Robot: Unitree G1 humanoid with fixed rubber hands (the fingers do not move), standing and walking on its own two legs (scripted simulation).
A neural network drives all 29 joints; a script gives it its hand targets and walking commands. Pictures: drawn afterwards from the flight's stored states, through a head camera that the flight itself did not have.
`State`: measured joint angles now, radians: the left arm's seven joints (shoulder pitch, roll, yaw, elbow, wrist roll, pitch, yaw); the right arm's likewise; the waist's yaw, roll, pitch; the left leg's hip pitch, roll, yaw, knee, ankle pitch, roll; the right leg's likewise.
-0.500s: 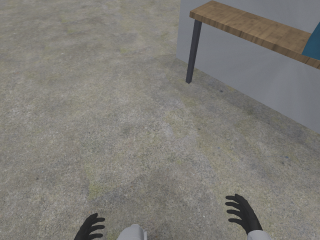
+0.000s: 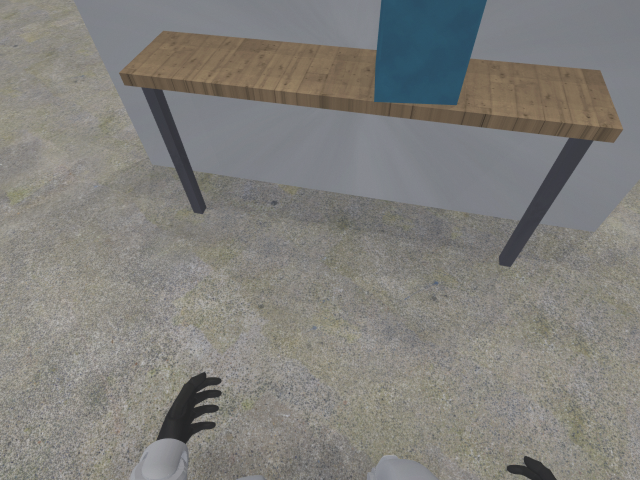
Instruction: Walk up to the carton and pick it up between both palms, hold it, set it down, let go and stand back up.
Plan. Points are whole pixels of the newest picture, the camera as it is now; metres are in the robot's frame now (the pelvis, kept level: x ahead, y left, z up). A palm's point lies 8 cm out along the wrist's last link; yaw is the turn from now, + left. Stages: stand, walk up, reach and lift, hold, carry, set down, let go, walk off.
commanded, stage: walk up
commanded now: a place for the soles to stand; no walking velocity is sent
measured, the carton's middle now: (421, 35) +1.07 -0.23 +0.02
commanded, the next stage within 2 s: none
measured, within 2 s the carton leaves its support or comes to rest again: neither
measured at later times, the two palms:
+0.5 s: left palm (239, 293) +0.40 +0.16 -0.08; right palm (541, 410) +0.21 -0.26 -0.07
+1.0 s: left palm (282, 250) +0.50 +0.10 -0.10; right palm (531, 252) +0.47 -0.34 -0.08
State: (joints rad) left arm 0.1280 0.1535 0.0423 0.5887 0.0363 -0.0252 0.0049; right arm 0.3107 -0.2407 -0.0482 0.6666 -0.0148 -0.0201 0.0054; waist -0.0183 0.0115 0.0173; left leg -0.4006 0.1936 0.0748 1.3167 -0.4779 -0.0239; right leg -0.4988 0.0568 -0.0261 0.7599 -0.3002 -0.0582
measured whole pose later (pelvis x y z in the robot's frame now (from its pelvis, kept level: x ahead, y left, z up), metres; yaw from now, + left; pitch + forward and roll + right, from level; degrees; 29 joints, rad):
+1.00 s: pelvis +0.39 -0.12 +0.02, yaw -10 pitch +0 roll -3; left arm 0.32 0.16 0.05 0.73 0.04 -0.06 0.01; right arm 0.28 -0.11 -0.02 0.64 -0.04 -0.03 0.01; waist 0.04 0.02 0.01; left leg -0.54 0.09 0.09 0.81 -0.32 0.01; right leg -0.21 0.01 -0.21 0.55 -0.34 -0.06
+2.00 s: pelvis +0.53 -0.22 +0.02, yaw -3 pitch -1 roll +0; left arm 0.25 0.17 0.02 0.71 0.02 0.01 0.03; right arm 0.25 -0.12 -0.03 0.62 -0.02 0.00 0.00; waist 0.01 0.00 0.03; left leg -0.30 -0.03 0.10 0.64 -0.33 0.08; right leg -0.35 -0.05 -0.07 0.62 -0.25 0.01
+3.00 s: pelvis +0.56 -0.16 +0.02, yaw -8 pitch -1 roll -1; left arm 0.25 0.08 -0.01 0.74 0.04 0.00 0.07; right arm 0.33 -0.20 -0.04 0.62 -0.02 0.04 0.03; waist -0.02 0.06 0.03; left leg -0.23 -0.06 0.21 0.59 -0.37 0.13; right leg -0.33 -0.08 0.02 0.59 -0.25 0.08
